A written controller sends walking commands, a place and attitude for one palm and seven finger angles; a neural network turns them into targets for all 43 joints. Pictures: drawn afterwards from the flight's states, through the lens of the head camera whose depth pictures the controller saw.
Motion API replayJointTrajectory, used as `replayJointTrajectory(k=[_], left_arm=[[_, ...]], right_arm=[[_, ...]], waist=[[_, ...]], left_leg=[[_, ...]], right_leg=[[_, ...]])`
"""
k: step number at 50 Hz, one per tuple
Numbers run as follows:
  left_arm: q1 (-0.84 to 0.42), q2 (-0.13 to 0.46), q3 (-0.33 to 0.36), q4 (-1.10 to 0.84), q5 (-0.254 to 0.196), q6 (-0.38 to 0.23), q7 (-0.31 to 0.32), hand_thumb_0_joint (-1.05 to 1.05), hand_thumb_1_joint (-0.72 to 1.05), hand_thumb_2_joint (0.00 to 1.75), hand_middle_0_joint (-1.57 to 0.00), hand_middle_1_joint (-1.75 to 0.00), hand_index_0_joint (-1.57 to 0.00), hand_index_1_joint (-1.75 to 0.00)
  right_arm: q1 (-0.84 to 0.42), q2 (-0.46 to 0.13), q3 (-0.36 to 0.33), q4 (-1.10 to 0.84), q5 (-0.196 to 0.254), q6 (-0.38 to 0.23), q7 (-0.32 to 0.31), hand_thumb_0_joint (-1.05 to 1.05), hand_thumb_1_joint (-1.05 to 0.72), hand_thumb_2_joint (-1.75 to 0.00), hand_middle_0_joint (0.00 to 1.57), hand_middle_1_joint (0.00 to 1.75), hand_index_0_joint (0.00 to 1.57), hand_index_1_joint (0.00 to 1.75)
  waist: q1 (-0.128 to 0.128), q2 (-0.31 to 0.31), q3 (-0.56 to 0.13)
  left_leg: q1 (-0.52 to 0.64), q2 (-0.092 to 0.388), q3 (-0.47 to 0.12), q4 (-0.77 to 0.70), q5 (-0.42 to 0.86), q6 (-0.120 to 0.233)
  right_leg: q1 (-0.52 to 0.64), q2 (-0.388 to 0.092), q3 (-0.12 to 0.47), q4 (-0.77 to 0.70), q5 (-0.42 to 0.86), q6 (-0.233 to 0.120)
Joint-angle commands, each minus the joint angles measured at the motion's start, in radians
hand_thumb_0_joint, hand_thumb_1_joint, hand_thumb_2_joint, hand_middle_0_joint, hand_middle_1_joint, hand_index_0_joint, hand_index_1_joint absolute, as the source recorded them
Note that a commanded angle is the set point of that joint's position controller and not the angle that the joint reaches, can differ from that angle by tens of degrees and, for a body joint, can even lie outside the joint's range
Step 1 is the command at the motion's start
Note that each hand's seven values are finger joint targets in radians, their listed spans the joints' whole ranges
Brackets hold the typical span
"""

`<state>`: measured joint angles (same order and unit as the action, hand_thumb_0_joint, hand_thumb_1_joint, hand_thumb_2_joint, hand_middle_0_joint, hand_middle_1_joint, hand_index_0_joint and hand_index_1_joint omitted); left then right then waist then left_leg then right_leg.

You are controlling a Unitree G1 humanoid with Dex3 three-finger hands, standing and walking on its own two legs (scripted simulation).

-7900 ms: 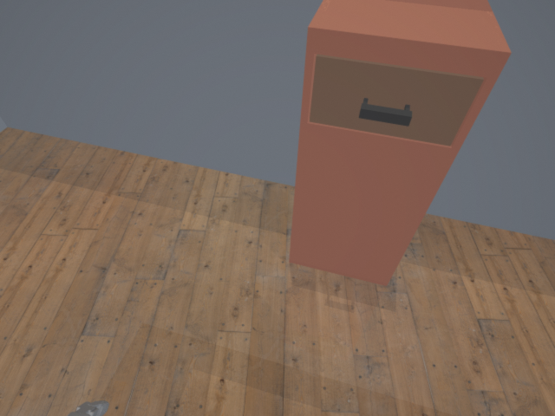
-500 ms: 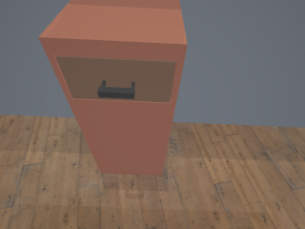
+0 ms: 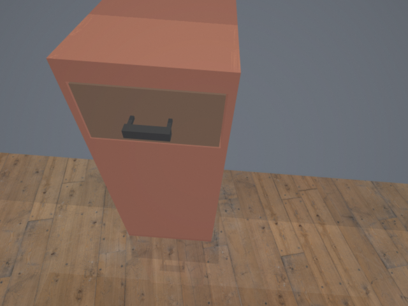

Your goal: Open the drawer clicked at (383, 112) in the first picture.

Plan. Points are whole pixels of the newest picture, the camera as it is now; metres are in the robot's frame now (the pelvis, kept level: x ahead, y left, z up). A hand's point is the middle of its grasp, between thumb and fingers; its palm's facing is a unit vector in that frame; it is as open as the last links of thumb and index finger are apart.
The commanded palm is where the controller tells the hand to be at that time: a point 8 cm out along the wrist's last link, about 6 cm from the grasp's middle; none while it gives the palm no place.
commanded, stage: come to a stop and stand still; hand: left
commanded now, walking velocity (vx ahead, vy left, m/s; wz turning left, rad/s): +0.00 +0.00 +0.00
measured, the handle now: (149, 126) +0.51 +0.19 +0.04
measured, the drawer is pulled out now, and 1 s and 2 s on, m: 0.00 0.00 0.00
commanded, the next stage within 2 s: look again from close up in 0.50 s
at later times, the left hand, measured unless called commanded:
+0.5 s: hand out of the picture +0.02 +0.20 -0.17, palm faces +0.01 -0.98 -0.22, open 7.4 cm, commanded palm none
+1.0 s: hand out of the picture -0.03 +0.17 -0.18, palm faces +0.03 -0.99 -0.11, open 7.4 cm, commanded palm none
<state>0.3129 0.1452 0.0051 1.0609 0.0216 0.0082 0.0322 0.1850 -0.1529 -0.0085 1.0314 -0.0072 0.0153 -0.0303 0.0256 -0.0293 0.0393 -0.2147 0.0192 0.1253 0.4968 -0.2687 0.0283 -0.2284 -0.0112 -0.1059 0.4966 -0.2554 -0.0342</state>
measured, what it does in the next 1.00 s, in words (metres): stands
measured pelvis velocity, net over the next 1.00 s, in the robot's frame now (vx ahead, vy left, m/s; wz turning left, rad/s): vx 0.00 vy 0.03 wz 0.00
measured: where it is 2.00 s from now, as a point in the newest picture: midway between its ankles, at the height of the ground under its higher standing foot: outside the picture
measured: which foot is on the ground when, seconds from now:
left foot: down 0.00-1.00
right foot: down 0.00-1.00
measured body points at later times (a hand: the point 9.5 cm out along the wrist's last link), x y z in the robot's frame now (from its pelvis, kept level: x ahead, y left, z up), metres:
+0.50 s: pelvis -0.02 +0.02 +0.00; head -0.02 +0.02 +0.45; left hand +0.02 +0.26 -0.15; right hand -0.02 -0.19 -0.16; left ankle +0.00 +0.10 -0.74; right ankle +0.01 -0.10 -0.74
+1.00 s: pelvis +0.00 +0.03 +0.00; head +0.00 +0.04 +0.45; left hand -0.03 +0.22 -0.16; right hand -0.01 -0.18 -0.15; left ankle +0.00 +0.10 -0.74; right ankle +0.01 -0.10 -0.74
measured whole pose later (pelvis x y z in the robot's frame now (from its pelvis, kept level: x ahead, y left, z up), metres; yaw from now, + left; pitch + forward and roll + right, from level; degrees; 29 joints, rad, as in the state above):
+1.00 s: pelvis +0.00 +0.03 +0.00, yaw +0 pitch -2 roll +0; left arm 0.35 0.10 -0.02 1.13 0.02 -0.01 0.04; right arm 0.29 -0.13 0.03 1.13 -0.01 -0.02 -0.02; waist 0.01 -0.03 0.03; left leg -0.16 -0.03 0.15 0.41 -0.23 0.08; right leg -0.18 -0.05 -0.08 0.43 -0.21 0.01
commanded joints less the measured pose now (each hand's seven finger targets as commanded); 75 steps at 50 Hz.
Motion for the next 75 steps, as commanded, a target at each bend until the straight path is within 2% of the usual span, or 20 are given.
replayJointTrajectory(k=[1, 3, 4, 5, 6, 7, 10, 18, 61, 62, 63, 64, 65, 66, 67, 69, 70, 71, 73, 75], left_arm=[[0.013, 0.119, 0.023, -0.064, -0.003, -0.009, 0.010, 0.00, 0.90, 0.90, -0.20, -0.30, -0.20, -0.30], [0.008, 0.107, 0.020, -0.062, -0.005, -0.008, 0.007, 0.00, 0.90, 0.90, -0.20, -0.30, -0.20, -0.30], [0.111, 0.129, 0.013, -0.023, 0.000, -0.022, 0.044, 0.00, 0.90, 0.90, -0.20, -0.30, -0.20, -0.30], [0.060, 0.172, 0.007, -0.039, -0.001, -0.036, 0.036, 0.00, 0.90, 0.90, -0.20, -0.30, -0.20, -0.30], [0.025, 0.177, 0.012, -0.078, -0.004, -0.041, 0.033, 0.00, 0.90, 0.90, -0.20, -0.30, -0.20, -0.30], [-0.013, 0.176, 0.014, -0.093, -0.004, -0.037, 0.029, 0.00, 0.90, 0.90, -0.20, -0.30, -0.20, -0.30], [-0.044, 0.151, 0.009, -0.111, -0.004, -0.019, 0.017, 0.00, 0.90, 0.90, -0.20, -0.30, -0.20, -0.30], [0.012, 0.112, 0.001, -0.097, -0.009, -0.018, 0.006, 0.00, 0.90, 0.90, -0.20, -0.30, -0.20, -0.30], [0.097, 0.023, -0.010, 0.041, -0.008, -0.030, 0.013, 0.00, 0.90, 0.90, -0.20, -0.30, -0.20, -0.30], [0.112, 0.092, -0.019, 0.065, 0.007, -0.038, 0.047, 0.00, 0.90, 0.90, -0.20, -0.30, -0.20, -0.30], [-0.655, 0.319, -0.077, -1.517, 0.096, -0.199, 0.056, 0.00, 0.88, 0.89, -0.20, -0.32, -0.20, -0.32], [-0.256, 0.296, -0.029, -1.224, 0.139, -0.102, 0.142, 0.00, 0.85, 0.88, -0.20, -0.33, -0.20, -0.33], [0.025, 0.157, -0.103, -1.104, 0.142, 0.057, 0.190, 0.00, 0.83, 0.87, -0.21, -0.34, -0.21, -0.34], [0.051, 0.029, -0.206, -1.102, 0.156, 0.097, 0.197, 0.00, 0.81, 0.86, -0.21, -0.36, -0.21, -0.36], [0.006, 0.032, -0.249, -1.188, 0.212, 0.087, 0.207, 0.00, 0.78, 0.85, -0.21, -0.37, -0.21, -0.37], [0.023, 0.098, -0.273, -1.247, 0.404, 0.078, 0.251, 0.00, 0.74, 0.83, -0.21, -0.40, -0.21, -0.40], [0.016, 0.127, -0.255, -1.241, 0.504, 0.072, 0.275, 0.00, 0.71, 0.82, -0.21, -0.42, -0.21, -0.42], [0.064, 0.170, -0.209, -1.203, 0.619, 0.071, 0.307, 0.00, 0.69, 0.81, -0.22, -0.43, -0.22, -0.43], [0.301, 0.075, -0.247, -1.011, 0.791, 0.067, 0.338, 0.00, 0.64, 0.79, -0.22, -0.47, -0.22, -0.47], [0.410, 0.107, -0.182, -0.959, 0.900, 0.031, 0.340, 0.00, 0.60, 0.77, -0.22, -0.50, -0.22, -0.50]], right_arm=[[0.087, -0.075, -0.017, -0.023, -0.007, -0.001, 0.003, 0.00, -0.90, -0.90, 0.20, 0.30, 0.20, 0.30], [0.082, -0.078, -0.014, -0.020, -0.008, -0.005, 0.005, 0.00, -0.90, -0.90, 0.20, 0.30, 0.20, 0.30], [-0.004, -0.139, -0.032, -0.086, 0.004, -0.017, 0.011, 0.00, -0.90, -0.90, 0.20, 0.30, 0.20, 0.30], [0.024, -0.110, -0.016, -0.103, 0.004, -0.013, 0.018, 0.00, -0.90, -0.90, 0.20, 0.30, 0.20, 0.30], [0.103, -0.079, -0.015, -0.094, -0.005, -0.008, 0.021, 0.00, -0.90, -0.90, 0.20, 0.30, 0.20, 0.30], [0.118, -0.087, -0.017, -0.090, -0.007, -0.008, 0.021, 0.00, -0.90, -0.90, 0.20, 0.30, 0.20, 0.30], [0.116, -0.104, -0.013, -0.094, -0.013, -0.009, 0.023, 0.00, -0.90, -0.90, 0.20, 0.30, 0.20, 0.30], [0.137, -0.131, 0.001, -0.078, -0.017, -0.028, 0.020, 0.00, -0.90, -0.90, 0.20, 0.30, 0.20, 0.30], [0.200, -0.054, 0.014, 0.092, -0.006, -0.050, -0.001, 0.00, -0.90, -0.90, 0.20, 0.30, 0.20, 0.30], [0.099, -0.114, 0.010, 0.010, 0.008, -0.054, 0.009, 0.00, -0.90, -0.90, 0.20, 0.30, 0.20, 0.30], [0.136, -0.263, 0.017, -0.377, 0.062, -0.193, -0.029, 0.00, -0.90, -0.90, 0.20, 0.30, 0.20, 0.30], [0.012, -0.200, 0.014, -0.300, 0.066, -0.302, -0.068, 0.00, -0.90, -0.90, 0.20, 0.30, 0.20, 0.30], [0.022, -0.157, -0.009, -0.297, 0.075, -0.344, -0.066, 0.00, -0.90, -0.90, 0.20, 0.30, 0.20, 0.30], [0.073, -0.142, -0.007, -0.277, 0.090, -0.365, -0.065, 0.00, -0.90, -0.90, 0.20, 0.30, 0.20, 0.30], [0.045, -0.173, -0.015, -0.324, 0.084, -0.391, -0.058, 0.00, -0.90, -0.90, 0.20, 0.30, 0.20, 0.30], [0.016, -0.226, -0.012, -0.386, 0.033, -0.399, -0.044, 0.00, -0.90, -0.90, 0.20, 0.30, 0.20, 0.30], [0.002, -0.241, -0.022, -0.426, 0.017, -0.383, -0.029, 0.00, -0.90, -0.90, 0.20, 0.30, 0.20, 0.30], [-0.009, -0.240, -0.036, -0.463, -0.007, -0.346, -0.015, 0.00, -0.90, -0.90, 0.20, 0.30, 0.20, 0.30], [-0.071, -0.228, -0.054, -0.530, -0.027, -0.246, 0.023, 0.00, -0.90, -0.90, 0.20, 0.30, 0.20, 0.30], [-0.131, -0.230, -0.060, -0.580, -0.024, -0.133, 0.067, 0.00, -0.90, -0.90, 0.20, 0.30, 0.20, 0.30]], waist=[[-0.026, -0.026, -0.008], [-0.019, 0.005, 0.013], [0.008, 0.107, 0.021], [-0.042, 0.085, -0.013], [-0.059, 0.019, -0.110], [-0.061, -0.007, -0.115], [-0.051, 0.053, 0.052], [-0.015, 0.033, 0.040], [-0.024, 0.032, 0.059], [0.002, 0.010, 0.101], [-0.112, 0.336, -0.443], [-0.005, 0.377, -0.400], [-0.014, 0.292, -0.210], [-0.043, 0.217, -0.102], [-0.050, 0.154, -0.033], [-0.070, 0.049, -0.056], [-0.066, 0.069, -0.095], [-0.049, -0.019, -0.129], [0.006, -0.284, -0.013], [0.069, -0.274, -0.001]], left_leg=[[-0.008, 0.079, -0.094, -0.062, 0.076, -0.001], [-0.026, 0.093, -0.116, -0.098, 0.064, 0.007], [-0.017, 0.096, -0.072, 0.062, 0.036, -0.028], [-0.015, 0.066, -0.064, 0.046, 0.015, -0.037], [0.009, 0.051, -0.076, 0.023, -0.046, -0.020], [0.016, 0.049, -0.081, 0.007, -0.037, -0.011], [-0.058, 0.084, -0.147, -0.087, -0.045, 0.016], [-0.151, 0.105, -0.202, -0.216, -0.122, 0.033], [-0.005, 0.108, -0.144, -0.232, 0.089, 0.022], [-0.072, 0.129, -0.122, -0.056, 0.240, -0.008], [0.239, 0.045, -0.201, -0.158, 0.285, -0.029], [0.262, 0.111, -0.235, -0.208, 0.293, -0.076], [0.096, 0.104, -0.250, -0.264, 0.140, -0.108], [0.043, 0.071, -0.206, -0.220, 0.069, -0.067], [-0.007, 0.064, -0.210, -0.175, 0.037, -0.043], [-0.084, 0.043, -0.252, -0.084, -0.061, -0.028], [-0.102, 0.028, -0.272, -0.039, -0.035, -0.023], [-0.129, 0.025, -0.283, -0.011, -0.039, -0.028], [-0.253, -0.009, -0.192, 0.040, -0.068, -0.019], [-0.302, -0.032, -0.137, 0.056, -0.029, -0.019]], right_leg=[[-0.030, -0.171, 0.184, -0.122, 0.161, -0.032], [-0.039, -0.141, 0.168, -0.126, 0.083, -0.018], [-0.043, -0.184, 0.224, -0.118, 0.325, 0.000], [-0.028, -0.232, 0.251, -0.110, 0.351, -0.039], [0.021, -0.227, 0.246, -0.093, 0.255, -0.060], [0.009, -0.203, 0.215, -0.093, 0.142, -0.061], [-0.104, -0.127, 0.151, -0.097, -0.110, -0.035], [0.037, -0.090, 0.102, -0.061, 0.005, -0.011], [0.041, -0.107, 0.105, -0.125, 0.124, 0.010], [-0.026, -0.136, 0.130, -0.105, 0.231, 0.012], [0.050, 0.007, 0.113, 0.041, 0.159, 0.001], [-0.085, -0.006, 0.071, 0.168, -0.064, -0.009], [-0.194, 0.001, 0.043, 0.229, -0.167, 0.008], [-0.212, 0.006, 0.050, 0.210, -0.107, 0.015], [-0.240, 0.005, 0.050, 0.172, -0.100, 0.014], [-0.258, 0.019, 0.081, 0.091, -0.069, -0.008], [-0.251, 0.022, 0.124, 0.087, -0.055, -0.015], [-0.271, 0.035, 0.148, 0.086, -0.101, -0.022], [-0.317, 0.043, 0.141, 0.041, -0.245, -0.032], [-0.267, 0.042, 0.193, 0.038, -0.195, -0.050]])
